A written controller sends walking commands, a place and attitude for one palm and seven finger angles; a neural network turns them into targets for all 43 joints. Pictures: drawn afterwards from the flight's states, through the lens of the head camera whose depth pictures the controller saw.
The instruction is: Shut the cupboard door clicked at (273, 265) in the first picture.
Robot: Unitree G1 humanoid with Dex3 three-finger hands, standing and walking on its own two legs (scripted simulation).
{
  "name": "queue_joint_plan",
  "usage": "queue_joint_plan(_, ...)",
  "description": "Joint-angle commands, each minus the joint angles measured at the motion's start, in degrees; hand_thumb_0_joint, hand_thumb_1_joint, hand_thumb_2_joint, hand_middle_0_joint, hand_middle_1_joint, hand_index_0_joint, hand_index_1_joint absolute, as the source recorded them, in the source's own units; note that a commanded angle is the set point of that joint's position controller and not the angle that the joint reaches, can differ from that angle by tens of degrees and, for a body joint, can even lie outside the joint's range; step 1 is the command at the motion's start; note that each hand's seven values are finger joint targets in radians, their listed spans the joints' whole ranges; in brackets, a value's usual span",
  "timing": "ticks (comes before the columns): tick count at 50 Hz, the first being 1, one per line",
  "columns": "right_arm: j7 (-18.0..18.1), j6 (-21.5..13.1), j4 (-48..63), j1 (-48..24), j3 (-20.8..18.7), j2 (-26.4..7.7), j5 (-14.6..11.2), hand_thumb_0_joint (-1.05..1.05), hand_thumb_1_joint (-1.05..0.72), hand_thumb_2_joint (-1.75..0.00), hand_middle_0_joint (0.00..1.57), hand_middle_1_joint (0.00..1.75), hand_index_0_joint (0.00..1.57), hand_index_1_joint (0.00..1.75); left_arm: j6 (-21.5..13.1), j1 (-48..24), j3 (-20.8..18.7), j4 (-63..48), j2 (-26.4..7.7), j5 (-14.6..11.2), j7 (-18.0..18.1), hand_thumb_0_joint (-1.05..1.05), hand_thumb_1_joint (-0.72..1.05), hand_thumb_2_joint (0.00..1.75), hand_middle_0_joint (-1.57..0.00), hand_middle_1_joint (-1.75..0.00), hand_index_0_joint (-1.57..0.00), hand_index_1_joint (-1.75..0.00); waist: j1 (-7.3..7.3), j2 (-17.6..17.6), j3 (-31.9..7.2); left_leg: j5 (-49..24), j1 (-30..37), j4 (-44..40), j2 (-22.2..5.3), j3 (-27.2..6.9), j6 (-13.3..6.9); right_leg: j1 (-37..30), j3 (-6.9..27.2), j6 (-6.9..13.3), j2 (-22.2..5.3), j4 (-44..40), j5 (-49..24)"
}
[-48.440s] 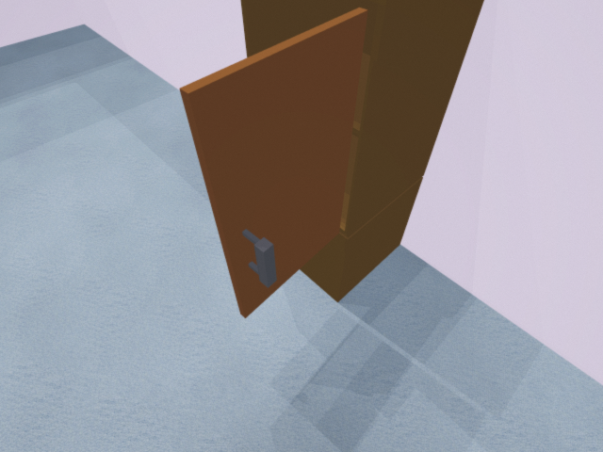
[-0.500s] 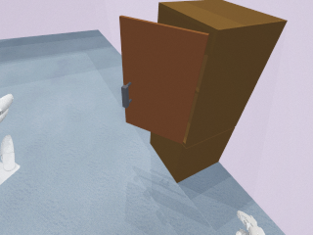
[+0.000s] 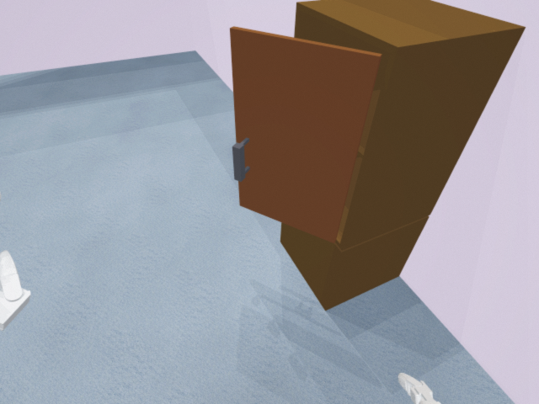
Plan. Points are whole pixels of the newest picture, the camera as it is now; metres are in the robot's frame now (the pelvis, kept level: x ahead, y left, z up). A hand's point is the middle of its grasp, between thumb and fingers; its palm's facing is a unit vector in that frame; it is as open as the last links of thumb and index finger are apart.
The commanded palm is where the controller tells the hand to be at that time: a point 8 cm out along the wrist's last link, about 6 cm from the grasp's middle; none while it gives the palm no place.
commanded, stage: stop stepping back and stand still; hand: left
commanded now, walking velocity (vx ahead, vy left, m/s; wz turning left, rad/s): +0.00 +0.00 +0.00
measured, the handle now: (242, 159) +0.82 +0.14 -0.10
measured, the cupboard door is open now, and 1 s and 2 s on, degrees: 36 36 36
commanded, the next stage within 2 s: let the arm hang, fingers relaxed in 0.62 s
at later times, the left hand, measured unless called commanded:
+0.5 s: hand (80, 262) +0.23 +0.25 +0.16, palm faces +0.42 -0.79 -0.44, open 7.4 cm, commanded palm +0.17 +0.28 +0.18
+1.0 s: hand out of the picture +0.08 +0.18 -0.17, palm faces -0.04 -0.98 -0.18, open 7.4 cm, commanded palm none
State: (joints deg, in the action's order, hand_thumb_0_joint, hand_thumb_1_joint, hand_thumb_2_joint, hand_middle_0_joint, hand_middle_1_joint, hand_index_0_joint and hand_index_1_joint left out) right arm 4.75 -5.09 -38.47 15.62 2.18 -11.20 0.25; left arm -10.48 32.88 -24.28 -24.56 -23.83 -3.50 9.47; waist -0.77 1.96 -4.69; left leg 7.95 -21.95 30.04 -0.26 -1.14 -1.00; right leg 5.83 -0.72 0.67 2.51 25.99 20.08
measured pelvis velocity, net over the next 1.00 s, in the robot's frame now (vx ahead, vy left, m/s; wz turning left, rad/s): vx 0.00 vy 0.00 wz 0.00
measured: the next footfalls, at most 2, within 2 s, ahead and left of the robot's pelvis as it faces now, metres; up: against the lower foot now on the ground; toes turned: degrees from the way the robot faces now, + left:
none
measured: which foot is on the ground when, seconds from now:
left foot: down 0.00-1.00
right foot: down 0.00-1.00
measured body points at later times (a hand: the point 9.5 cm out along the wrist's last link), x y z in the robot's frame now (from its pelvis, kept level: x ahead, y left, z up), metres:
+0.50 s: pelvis +0.03 -0.01 +0.00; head +0.02 -0.01 +0.45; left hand +0.21 +0.29 +0.18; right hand +0.18 -0.26 -0.08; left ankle +0.09 +0.10 -0.73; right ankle -0.07 -0.12 -0.73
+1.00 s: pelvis +0.00 +0.00 -0.01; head +0.01 +0.01 +0.44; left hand +0.08 +0.23 -0.15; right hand +0.09 -0.27 -0.13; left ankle +0.09 +0.10 -0.73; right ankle -0.07 -0.11 -0.73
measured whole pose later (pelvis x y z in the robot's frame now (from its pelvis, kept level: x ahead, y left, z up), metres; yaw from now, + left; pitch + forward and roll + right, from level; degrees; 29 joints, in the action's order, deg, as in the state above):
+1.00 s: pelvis +0.00 +0.00 -0.01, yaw +0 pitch -1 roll -1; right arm 0.1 1.3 -50.2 11.1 1.1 -15.3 1.9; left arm 4.2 16.9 0.9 45.3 -11.3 1.1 0.4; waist 1.5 -0.7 1.7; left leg 11.4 -23.5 36.0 1.0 -0.1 -1.5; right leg 8.6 -0.8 0.5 0.9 35.0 25.3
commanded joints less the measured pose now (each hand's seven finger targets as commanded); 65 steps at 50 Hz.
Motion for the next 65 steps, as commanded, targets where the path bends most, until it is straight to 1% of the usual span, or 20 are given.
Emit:
queue_joint_plan(1, 1.4, -3.7, 9.3, -8.4, -3.0, -7.8, -0.6, 0.00, -0.90, -0.90, 0.20, 0.30, 0.20, 0.30, -2.2, -15.9, -0.5, -8.1, -7.7, 1.2, 0.6, 0.00, 0.90, 0.90, -0.20, -0.30, -0.20, -0.30, 2.00, 1.1, 6.9, 15.2, 8.5, -11.9, -4.9, -6.2, 0.1, 14.4, 2.4, -0.3, -2.5, -8.5, 3.2)
queue_joint_plan(3, 1.5, -4.1, 9.5, -9.3, -3.2, -8.0, -0.6, 0.00, -0.90, -0.90, 0.20, 0.30, 0.20, 0.30, -2.9, -17.9, -2.6, -11.7, -10.3, 1.6, 0.7, 0.00, 0.90, 0.90, -0.20, -0.30, -0.20, -0.30, 1.47, 3.2, 4.8, 16.6, 8.2, -13.3, -4.2, -6.0, 0.0, 11.6, 2.1, -0.2, -2.2, -8.1, 2.3)
queue_joint_plan(6, 0.9, -4.2, 10.6, -9.3, -3.0, -7.0, -0.5, 0.00, -0.90, -0.90, 0.20, 0.30, 0.20, 0.30, -3.5, -12.5, -3.5, -13.7, -9.5, 1.2, 0.6, 0.00, 0.90, 0.90, -0.20, -0.30, -0.20, -0.30, 0.96, 4.1, 1.1, 12.0, 9.2, -11.8, -3.1, -4.4, 0.2, 8.1, 2.1, 0.5, -2.9, -8.4, -0.7)
queue_joint_plan(8, 0.7, -4.0, 10.7, -9.0, -3.3, -7.1, -0.3, 0.00, -0.90, -0.90, 0.20, 0.30, 0.20, 0.30, -3.6, -7.6, -7.0, -14.5, -12.0, 0.7, 0.7, 0.00, 0.90, 0.90, -0.20, -0.30, -0.20, -0.30, 0.73, 4.1, -1.6, 6.6, 10.4, -9.4, -2.7, -3.3, 0.5, 6.3, 2.5, 0.8, -3.7, -8.9, -3.4)
queue_joint_plan(15, 0.5, -2.1, 11.0, -7.6, -3.4, -7.1, -0.8, 0.00, -0.90, -0.90, 0.20, 0.30, 0.20, 0.30, -2.6, -2.3, -6.6, -11.0, -10.1, -0.4, 0.5, 0.00, 0.90, 0.90, -0.20, -0.30, -0.20, -0.30, 1.02, 2.3, -3.9, -14.7, 14.0, -3.4, -4.0, -1.4, 0.1, 5.7, 2.6, -0.3, -4.3, -6.3, -19.6)
queue_joint_plan(22, 0.5, -1.1, 11.4, -7.8, -3.8, -7.4, -1.5, 0.00, -0.90, -0.90, 0.20, 0.30, 0.20, 0.30, -1.7, -5.3, -4.9, -11.1, -10.0, 0.0, 0.4, 0.00, 0.90, 0.90, -0.20, -0.30, -0.20, -0.30, 1.20, -0.3, -4.1, -16.5, 14.6, -1.5, -3.7, -0.1, -0.3, 5.7, 2.5, -0.9, -5.3, -5.8, -24.4)
queue_joint_plan(33, 0.6, -0.4, 11.5, -8.2, -3.7, -7.1, -1.3, 0.00, -0.90, -0.90, 0.20, 0.30, 0.20, 0.30, -2.2, -3.9, -8.0, -12.1, -12.5, -0.1, 0.7, 0.00, 0.90, 0.90, -0.20, -0.30, -0.20, -0.30, 0.96, 1.6, -2.9, -13.8, 13.1, -1.8, -3.6, -0.5, -0.2, 6.1, 2.9, -0.6, -5.6, -6.2, -20.5)
queue_joint_plan(35, 0.5, -0.3, 11.5, -8.1, -3.4, -6.9, -1.3, 0.00, -0.90, -0.90, 0.20, 0.30, 0.20, 0.30, -2.0, -3.8, -6.1, -10.9, -10.3, -0.2, 0.4, 0.00, 0.90, 0.90, -0.20, -0.30, -0.20, -0.30, 1.20, 1.0, -1.6, -12.2, 12.7, -2.3, -3.8, -0.8, -0.2, 7.0, 2.9, -0.6, -5.5, -6.6, -18.2)
queue_joint_plan(36, -4.3, -3.8, 2.9, -13.1, -4.9, -16.8, -2.3, 0.00, -0.90, -0.90, 0.20, 0.30, 0.20, 0.30, 6.2, -7.4, 19.4, 29.0, -0.2, 3.1, -7.4, 0.00, 0.90, 0.90, -0.20, -0.30, -0.20, -0.30, 1.80, 2.1, 4.3, -23.2, 8.5, 5.3, -5.6, -2.3, -1.0, 11.5, -0.3, 0.8, -7.9, 3.1, -22.6)
queue_joint_plan(37, -4.6, -1.3, 1.0, -8.7, -6.1, -16.3, -1.2, 0.00, -0.90, -0.90, 0.20, 0.30, 0.20, 0.30, 10.6, -8.0, 17.9, 31.1, 0.3, 3.6, -8.7, 0.00, 0.90, 0.90, -0.20, -0.30, -0.20, -0.30, 1.37, 1.5, 0.7, -19.7, 10.1, 4.3, -6.0, -2.2, -1.1, 11.9, 2.7, 1.3, -7.2, 2.6, -15.9)
queue_joint_plan(39, -4.4, 0.5, -0.6, -6.0, -5.4, -15.4, 0.2, 0.00, -0.90, -0.90, 0.20, 0.30, 0.20, 0.30, 10.9, -10.2, 18.8, 36.5, 1.5, 4.5, -9.1, 0.00, 0.90, 0.90, -0.20, -0.30, -0.20, -0.30, 0.62, -3.7, 0.2, -16.6, 6.7, 3.1, -7.3, -5.4, -2.9, 11.0, 1.6, 1.5, -5.4, 4.6, -7.5)
queue_joint_plan(41, -4.3, 1.8, -1.1, -7.1, -4.4, -15.1, 0.6, 0.00, -0.90, -0.90, 0.20, 0.30, 0.20, 0.30, 10.6, -12.3, 19.1, 42.7, 0.1, 4.8, -9.2, 0.00, 0.90, 0.90, -0.20, -0.30, -0.20, -0.30, 0.18, -10.6, 1.9, -11.9, 3.7, 3.1, -6.2, -7.0, -3.3, 9.7, 3.3, 2.2, -5.9, 2.3, -6.8)
queue_joint_plan(43, -4.5, 3.1, -2.5, -7.4, -4.0, -13.7, 0.9, 0.00, -0.90, -0.90, 0.20, 0.30, 0.20, 0.30, 10.5, -14.9, 19.8, 49.6, -0.7, 4.9, -9.0, 0.00, 0.90, 0.90, -0.20, -0.30, -0.20, -0.30, 0.88, -15.4, 3.5, -7.0, 4.6, 5.3, -3.4, -4.8, -1.6, 12.2, 6.7, 4.0, -9.1, -1.3, -8.2)
queue_joint_plan(45, -4.4, 4.7, -4.6, -6.7, -3.6, -11.4, 1.5, 0.00, -0.90, -0.90, 0.20, 0.30, 0.20, 0.30, 11.0, -16.9, 20.8, 56.2, 0.4, 4.7, -8.4, 0.00, 0.90, 0.90, -0.20, -0.30, -0.20, -0.30, 1.63, -11.9, 5.3, -3.6, 6.3, 6.8, -1.7, -2.5, -0.6, 14.2, 8.3, 5.5, -11.2, -2.9, -9.1)
queue_joint_plan(47, -4.3, 5.5, -7.1, -5.2, -3.2, -10.4, 1.7, 0.00, -0.90, -0.90, 0.20, 0.30, 0.20, 0.30, 11.4, -17.7, 21.5, 61.8, 1.6, 4.5, -8.0, 0.00, 0.90, 0.90, -0.20, -0.30, -0.20, -0.30, 2.25, -5.0, 4.9, -6.7, 9.1, 3.8, -2.7, -3.2, -0.5, 13.2, 7.2, 4.8, -9.6, -1.6, -8.5)
queue_joint_plan(49, -4.0, 5.5, -9.6, -4.4, -3.0, -10.3, 1.5, 0.00, -0.90, -0.90, 0.20, 0.30, 0.20, 0.30, 11.5, -15.6, 21.8, 67.7, 2.7, 4.3, -7.8, 0.00, 0.90, 0.90, -0.20, -0.30, -0.20, -0.30, 1.55, 2.7, 4.0, -7.7, 9.0, -1.0, -4.5, -6.7, -1.5, 9.6, 5.7, 2.9, -6.7, -0.8, -4.7)
queue_joint_plan(52, -3.2, 5.6, -13.3, -4.2, -3.1, -8.9, 1.3, 0.00, -0.90, -0.90, 0.20, 0.30, 0.20, 0.30, 11.5, -11.2, 21.5, 75.9, 5.3, 4.1, -8.0, 0.00, 0.90, 0.90, -0.20, -0.30, -0.20, -0.30, 0.16, 9.1, 5.1, 2.6, 6.3, -7.1, -5.0, -8.8, -2.2, 6.1, 5.1, 2.8, -5.4, -2.5, -0.9)
queue_joint_plan(57, -2.5, 5.5, -18.2, -0.7, -3.7, -8.4, 0.7, 0.00, -0.90, -0.90, 0.20, 0.30, 0.20, 0.30, 10.9, -7.5, 22.2, 83.8, 6.9, 4.1, -8.2, 0.00, 0.90, 0.90, -0.20, -0.30, -0.20, -0.30, 0.49, 6.7, 4.5, 7.5, 9.5, -10.1, -5.4, -9.0, -2.2, 5.6, 4.8, 3.1, -5.3, -5.2, -1.7)
queue_joint_plan(60, -2.2, 5.6, -19.9, 0.7, -4.1, -8.4, 0.5, 0.00, -0.90, -0.90, 0.20, 0.30, 0.20, 0.30, 10.8, -5.8, 22.4, 86.7, 7.9, 4.2, -8.1, 0.00, 0.90, 0.90, -0.20, -0.30, -0.20, -0.30, 0.66, 2.3, 5.1, 8.8, 10.8, -11.2, -5.8, -9.3, -2.4, 6.4, 4.4, 3.0, -5.3, -6.3, -1.1)
queue_joint_plan(65, -2.2, 5.9, -21.7, 1.5, -4.5, -7.9, 0.5, 0.00, -0.90, -0.90, 0.20, 0.30, 0.20, 0.30, 10.7, -4.4, 22.7, 89.0, 8.3, 4.4, -7.9, 0.00, 0.90, 0.90, -0.20, -0.30, -0.20, -0.30, 0.97, -0.6, 8.3, 11.6, 10.5, -12.2, -5.4, -8.2, -2.0, 9.1, 4.8, 3.1, -5.6, -7.6, 1.5)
